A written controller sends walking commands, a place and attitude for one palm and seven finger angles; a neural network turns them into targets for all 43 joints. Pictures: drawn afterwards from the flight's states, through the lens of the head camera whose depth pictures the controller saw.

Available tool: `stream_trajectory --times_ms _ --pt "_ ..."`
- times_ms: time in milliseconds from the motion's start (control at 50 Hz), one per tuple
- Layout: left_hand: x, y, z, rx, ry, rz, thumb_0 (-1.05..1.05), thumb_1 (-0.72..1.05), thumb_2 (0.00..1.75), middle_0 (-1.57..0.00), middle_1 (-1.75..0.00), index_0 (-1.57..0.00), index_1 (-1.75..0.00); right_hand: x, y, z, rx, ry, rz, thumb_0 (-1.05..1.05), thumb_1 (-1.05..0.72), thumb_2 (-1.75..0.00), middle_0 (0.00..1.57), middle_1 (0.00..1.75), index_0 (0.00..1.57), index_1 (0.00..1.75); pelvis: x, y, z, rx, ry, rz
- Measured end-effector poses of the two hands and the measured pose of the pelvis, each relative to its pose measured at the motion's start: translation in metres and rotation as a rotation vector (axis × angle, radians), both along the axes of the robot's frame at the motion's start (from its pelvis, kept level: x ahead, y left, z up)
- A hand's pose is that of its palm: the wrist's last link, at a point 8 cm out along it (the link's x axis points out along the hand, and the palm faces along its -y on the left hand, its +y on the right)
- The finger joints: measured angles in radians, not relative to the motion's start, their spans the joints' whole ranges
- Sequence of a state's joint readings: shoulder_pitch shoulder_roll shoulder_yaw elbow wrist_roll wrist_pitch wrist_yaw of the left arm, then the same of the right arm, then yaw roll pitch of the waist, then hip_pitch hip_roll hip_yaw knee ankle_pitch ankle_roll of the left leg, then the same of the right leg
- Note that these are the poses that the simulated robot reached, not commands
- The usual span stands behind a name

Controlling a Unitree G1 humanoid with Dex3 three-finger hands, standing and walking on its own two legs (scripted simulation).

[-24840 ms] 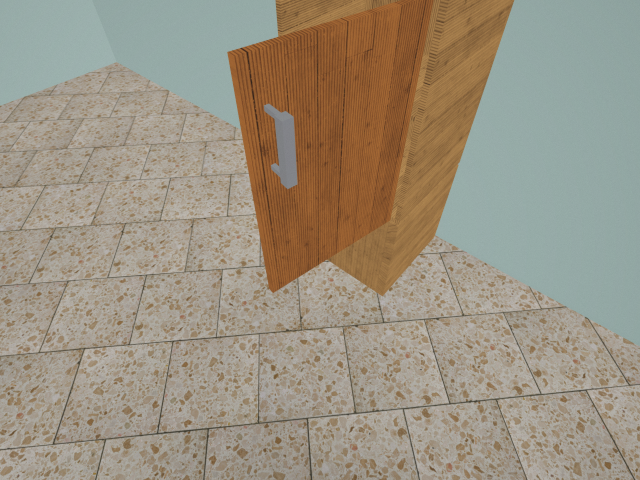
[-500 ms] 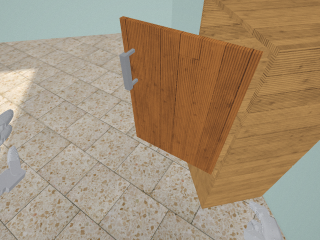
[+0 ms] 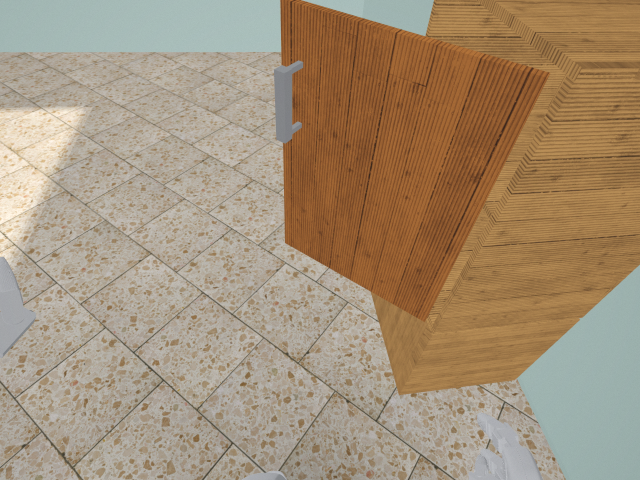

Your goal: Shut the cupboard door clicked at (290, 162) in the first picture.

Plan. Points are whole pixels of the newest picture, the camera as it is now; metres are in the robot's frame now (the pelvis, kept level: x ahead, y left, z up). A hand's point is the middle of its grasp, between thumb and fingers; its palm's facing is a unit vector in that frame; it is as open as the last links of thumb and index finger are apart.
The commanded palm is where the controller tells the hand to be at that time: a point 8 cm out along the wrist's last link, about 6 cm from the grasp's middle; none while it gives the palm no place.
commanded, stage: step back with the hand held close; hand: left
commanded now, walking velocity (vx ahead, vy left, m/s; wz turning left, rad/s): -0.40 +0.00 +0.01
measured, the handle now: (290, 102) +0.70 +0.11 +0.12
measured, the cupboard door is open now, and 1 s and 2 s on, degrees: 48 48 48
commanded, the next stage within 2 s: stop stepping back and stand still in 0.90 s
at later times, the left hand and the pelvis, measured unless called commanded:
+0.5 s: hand out of the picture +0.13 +0.28 +0.19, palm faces +0.51 -0.73 -0.46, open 7.4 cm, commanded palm +0.05 +0.31 +0.20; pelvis -0.06 -0.01 -0.01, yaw +7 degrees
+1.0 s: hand out of the picture +0.04 +0.29 +0.19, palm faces +0.40 -0.83 -0.40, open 7.4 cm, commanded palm -0.02 +0.31 +0.20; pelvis -0.16 +0.02 +0.03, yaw -1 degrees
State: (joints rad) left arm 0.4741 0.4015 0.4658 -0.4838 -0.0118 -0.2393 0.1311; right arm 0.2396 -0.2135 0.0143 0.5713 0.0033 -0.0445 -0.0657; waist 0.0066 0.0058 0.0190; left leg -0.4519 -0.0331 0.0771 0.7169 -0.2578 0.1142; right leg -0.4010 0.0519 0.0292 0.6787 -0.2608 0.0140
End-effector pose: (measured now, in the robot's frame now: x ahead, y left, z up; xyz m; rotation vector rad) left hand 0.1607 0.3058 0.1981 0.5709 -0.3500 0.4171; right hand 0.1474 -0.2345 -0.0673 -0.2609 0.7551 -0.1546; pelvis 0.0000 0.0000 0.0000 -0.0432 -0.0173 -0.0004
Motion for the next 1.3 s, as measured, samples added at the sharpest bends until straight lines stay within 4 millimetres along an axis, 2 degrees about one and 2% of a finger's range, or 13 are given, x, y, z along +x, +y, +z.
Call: stream_trajectory --times_ms 160,340,460,540,600,660,740,820,920,1040,1120,1160,1300 --pt "-0.018 -0.010 0.001 0.028 -0.031 -0.027 0.01 0.89 0.90 -0.21 -0.30 -0.21 -0.30 -0.015 -0.013 0.000 -0.023 -0.017 -0.004 0.01 -0.90 -0.90 0.20 0.30 0.21 0.30 -0.019 -0.006 -0.005 0.006 0.004 0.010" --pt "-0.043 -0.009 0.002 0.032 -0.041 -0.023 0.01 0.89 0.90 -0.21 -0.30 -0.21 -0.30 -0.038 -0.020 0.002 -0.043 0.001 -0.014 0.01 -0.90 -0.90 0.20 0.30 0.21 0.30 -0.040 -0.007 -0.004 0.013 0.017 0.029" --pt "-0.067 -0.001 0.003 0.052 -0.049 -0.008 0.01 0.89 0.90 -0.21 -0.30 -0.21 -0.30 -0.052 -0.013 -0.001 -0.047 -0.010 -0.004 0.01 -0.90 -0.90 0.20 0.30 0.21 0.30 -0.055 -0.004 -0.008 -0.020 0.006 0.083" --pt "-0.095 0.008 0.008 0.062 -0.071 0.044 0.01 0.89 0.90 -0.22 -0.30 -0.21 -0.30 -0.055 -0.004 -0.006 -0.028 -0.005 0.029 0.01 -0.90 -0.90 0.20 0.30 0.21 0.30 -0.064 -0.007 -0.009 -0.032 0.032 0.111" --pt "-0.114 0.009 0.006 0.007 -0.053 0.076 0.01 0.89 0.90 -0.21 -0.30 -0.21 -0.30 -0.057 0.005 -0.003 -0.004 -0.010 0.068 0.01 -0.90 -0.90 0.20 0.30 0.21 0.30 -0.080 -0.009 -0.002 -0.048 0.035 0.087" --pt "-0.128 0.001 0.006 -0.043 -0.045 0.068 0.01 0.89 0.90 -0.21 -0.30 -0.21 -0.30 -0.061 0.015 0.006 0.017 -0.022 0.098 0.01 -0.90 -0.90 0.20 0.30 0.21 0.30 -0.094 -0.010 0.006 -0.034 0.034 0.081" --pt "-0.137 -0.003 0.008 -0.068 -0.056 0.031 0.01 0.89 0.90 -0.21 -0.30 -0.21 -0.30 -0.071 0.021 0.020 0.004 -0.039 0.101 0.01 -0.90 -0.90 0.20 0.30 0.21 0.30 -0.103 -0.005 0.014 0.003 0.038 0.056" --pt "-0.134 0.010 0.007 -0.048 -0.079 -0.012 0.01 0.89 0.90 -0.21 -0.30 -0.21 -0.30 -0.085 0.022 0.028 -0.034 -0.071 0.061 0.01 -0.90 -0.90 0.20 0.30 0.21 0.30 -0.120 0.007 0.011 -0.018 0.045 0.067" --pt "-0.142 0.028 0.006 -0.034 0.001 -0.030 0.01 0.89 0.90 -0.21 -0.30 -0.21 -0.30 -0.116 0.023 0.039 -0.028 -0.098 0.018 0.01 -0.90 -0.90 0.20 0.30 0.21 0.30 -0.148 0.013 0.017 -0.055 0.051 0.032" --pt "-0.173 0.011 0.012 -0.089 0.022 -0.101 0.02 0.89 0.90 -0.21 -0.30 -0.21 -0.30 -0.163 0.024 0.044 -0.024 -0.073 0.011 0.01 -0.90 -0.90 0.20 0.30 0.21 0.30 -0.176 0.015 0.026 -0.065 0.094 -0.028" --pt "-0.193 -0.002 0.011 -0.021 0.022 -0.141 0.01 0.89 0.90 -0.21 -0.30 -0.21 -0.30 -0.193 0.018 0.029 -0.014 -0.061 0.010 0.01 -0.90 -0.90 0.20 0.30 0.21 0.30 -0.209 0.011 0.013 0.004 0.108 -0.063" --pt "-0.202 -0.003 0.011 -0.013 0.030 -0.154 0.01 0.89 0.90 -0.21 -0.30 -0.21 -0.30 -0.214 0.015 0.020 -0.015 -0.031 -0.012 0.01 -0.90 -0.90 0.20 0.30 0.21 0.30 -0.221 0.014 0.011 -0.016 0.076 -0.068" --pt "-0.219 0.014 0.006 -0.055 -0.034 -0.126 0.01 0.89 0.90 -0.21 -0.30 -0.21 -0.30 -0.286 0.007 -0.001 -0.035 0.038 -0.154 0.01 -0.90 -0.90 0.20 0.30 0.21 0.30 -0.229 0.026 0.001 -0.021 -0.024 -0.052"
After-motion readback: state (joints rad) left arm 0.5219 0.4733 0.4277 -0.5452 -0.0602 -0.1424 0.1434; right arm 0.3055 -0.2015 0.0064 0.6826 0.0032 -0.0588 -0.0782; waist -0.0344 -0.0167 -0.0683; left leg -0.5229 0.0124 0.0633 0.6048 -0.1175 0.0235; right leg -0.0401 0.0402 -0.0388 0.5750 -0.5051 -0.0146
